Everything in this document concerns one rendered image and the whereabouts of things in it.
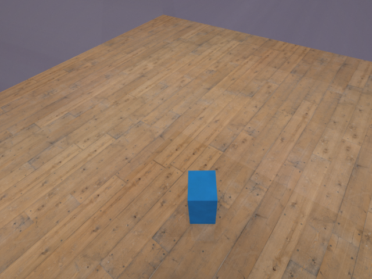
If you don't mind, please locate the carton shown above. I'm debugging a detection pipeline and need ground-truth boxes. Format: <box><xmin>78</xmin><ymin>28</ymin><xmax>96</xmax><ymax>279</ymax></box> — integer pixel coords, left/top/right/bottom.
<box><xmin>188</xmin><ymin>170</ymin><xmax>217</xmax><ymax>224</ymax></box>

